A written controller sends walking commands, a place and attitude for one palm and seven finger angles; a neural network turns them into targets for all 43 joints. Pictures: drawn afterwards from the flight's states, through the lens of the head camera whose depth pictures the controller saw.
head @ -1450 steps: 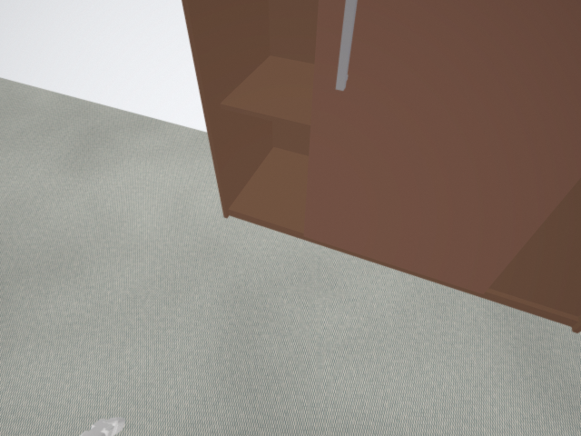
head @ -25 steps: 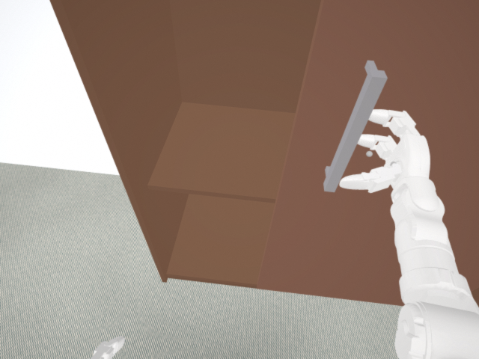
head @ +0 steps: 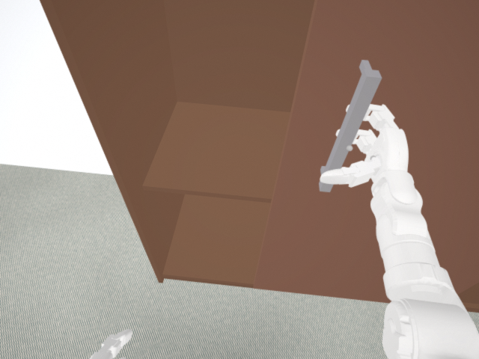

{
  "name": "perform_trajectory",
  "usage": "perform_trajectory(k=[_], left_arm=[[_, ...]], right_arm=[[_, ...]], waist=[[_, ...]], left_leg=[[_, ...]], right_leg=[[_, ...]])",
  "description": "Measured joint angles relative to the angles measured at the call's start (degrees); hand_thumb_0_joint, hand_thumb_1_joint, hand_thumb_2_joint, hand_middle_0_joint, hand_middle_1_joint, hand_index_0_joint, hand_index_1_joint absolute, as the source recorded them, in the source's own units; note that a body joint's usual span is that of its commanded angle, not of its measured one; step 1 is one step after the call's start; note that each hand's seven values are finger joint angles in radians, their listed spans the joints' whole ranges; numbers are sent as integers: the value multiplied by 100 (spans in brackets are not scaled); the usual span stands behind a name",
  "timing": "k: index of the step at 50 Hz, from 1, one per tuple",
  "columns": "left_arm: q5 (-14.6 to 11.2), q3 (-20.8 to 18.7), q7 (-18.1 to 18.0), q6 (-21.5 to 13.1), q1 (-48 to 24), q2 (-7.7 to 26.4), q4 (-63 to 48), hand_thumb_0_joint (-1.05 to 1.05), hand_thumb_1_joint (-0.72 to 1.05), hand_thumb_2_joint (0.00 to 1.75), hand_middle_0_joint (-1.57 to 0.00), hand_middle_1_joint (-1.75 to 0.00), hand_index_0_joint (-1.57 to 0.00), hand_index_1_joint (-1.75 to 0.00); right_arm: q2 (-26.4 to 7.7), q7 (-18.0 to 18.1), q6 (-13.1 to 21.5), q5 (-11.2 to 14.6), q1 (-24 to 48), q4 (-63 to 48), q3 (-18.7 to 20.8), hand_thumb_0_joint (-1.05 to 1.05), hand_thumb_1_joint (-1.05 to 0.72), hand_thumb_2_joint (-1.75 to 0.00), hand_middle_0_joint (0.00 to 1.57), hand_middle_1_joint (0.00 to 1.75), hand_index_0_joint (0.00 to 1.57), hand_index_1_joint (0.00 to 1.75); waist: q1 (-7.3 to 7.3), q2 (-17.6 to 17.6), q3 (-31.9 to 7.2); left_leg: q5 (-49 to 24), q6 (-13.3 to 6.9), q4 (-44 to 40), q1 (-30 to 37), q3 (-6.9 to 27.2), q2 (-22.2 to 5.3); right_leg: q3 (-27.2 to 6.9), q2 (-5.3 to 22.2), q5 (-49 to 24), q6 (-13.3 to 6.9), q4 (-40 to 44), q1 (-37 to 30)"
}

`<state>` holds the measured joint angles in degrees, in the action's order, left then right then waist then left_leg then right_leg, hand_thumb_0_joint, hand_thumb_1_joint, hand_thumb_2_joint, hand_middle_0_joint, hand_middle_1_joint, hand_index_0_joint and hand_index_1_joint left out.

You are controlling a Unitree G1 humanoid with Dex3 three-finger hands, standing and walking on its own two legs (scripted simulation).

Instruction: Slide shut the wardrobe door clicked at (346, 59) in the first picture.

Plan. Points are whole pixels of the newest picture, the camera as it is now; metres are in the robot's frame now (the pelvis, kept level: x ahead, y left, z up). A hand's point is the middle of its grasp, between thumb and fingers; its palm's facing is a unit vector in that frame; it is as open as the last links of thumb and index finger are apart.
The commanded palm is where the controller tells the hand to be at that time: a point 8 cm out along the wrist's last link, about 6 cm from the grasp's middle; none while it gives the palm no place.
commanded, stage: slide the fingers in behind the handle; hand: right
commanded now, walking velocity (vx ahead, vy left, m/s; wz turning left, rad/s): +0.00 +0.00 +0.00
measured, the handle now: (342, 134) +0.48 -0.13 +0.14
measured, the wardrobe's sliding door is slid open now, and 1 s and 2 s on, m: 0.38 0.38 0.38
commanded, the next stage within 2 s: grip the handle and tug to test in 0.96 s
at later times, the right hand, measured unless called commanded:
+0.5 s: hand (337, 149) +0.43 -0.11 +0.16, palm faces -0.01 +1.00 +0.00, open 14.0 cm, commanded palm +0.40 -0.15 +0.15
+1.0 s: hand (335, 150) +0.42 -0.11 +0.15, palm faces +0.01 +1.00 +0.01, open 14.1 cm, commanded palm +0.40 -0.15 +0.15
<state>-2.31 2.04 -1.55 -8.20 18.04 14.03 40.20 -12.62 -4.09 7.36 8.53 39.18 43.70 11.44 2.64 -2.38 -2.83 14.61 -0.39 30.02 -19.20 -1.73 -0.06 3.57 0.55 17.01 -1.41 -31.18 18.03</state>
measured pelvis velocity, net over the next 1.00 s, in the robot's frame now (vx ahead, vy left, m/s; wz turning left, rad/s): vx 0.00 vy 0.01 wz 0.00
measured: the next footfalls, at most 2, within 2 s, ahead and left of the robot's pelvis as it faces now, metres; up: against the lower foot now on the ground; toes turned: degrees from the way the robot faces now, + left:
none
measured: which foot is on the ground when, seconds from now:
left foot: down 0.00-1.00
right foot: down 0.00-1.00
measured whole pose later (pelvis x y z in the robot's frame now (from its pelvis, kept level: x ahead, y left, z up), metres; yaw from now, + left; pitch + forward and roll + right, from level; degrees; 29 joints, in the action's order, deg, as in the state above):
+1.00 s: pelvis +0.00 +0.01 +0.00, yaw +0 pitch +3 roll +0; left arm -2.4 1.7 -1.5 -7.4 17.6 13.9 40.4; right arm -10.2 -1.5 5.4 8.4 37.1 40.5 9.3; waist 2.3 -2.5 -2.8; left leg 14.3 -1.0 29.2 -17.9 -1.8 0.5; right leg 3.5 1.1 16.5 -0.8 -30.1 16.5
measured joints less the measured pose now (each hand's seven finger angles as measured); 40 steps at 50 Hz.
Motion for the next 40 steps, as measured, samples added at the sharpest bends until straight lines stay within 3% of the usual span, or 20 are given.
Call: perform_trajectory(k=[11,40], left_arm=[[3,-49,32,73,11,7,37,1,91,90,-20,-30,-20,-30],[-15,-34,7,73,-76,-16,9,1,91,90,-20,-30,-20,-30]], right_arm=[[225,148,-201,4,-267,-360,-136,-2,50,-30,30,120,30,120],[272,327,-208,-24,-110,-295,-276,-2,50,-30,30,120,27,119]], waist=[[-34,-28,11],[-64,-19,43]], left_leg=[[9,-12,-35,80,1,16],[-20,-65,-39,97,-43,42]], right_leg=[[0,13,4,13,45,-88],[-46,39,-56,60,73,-104]])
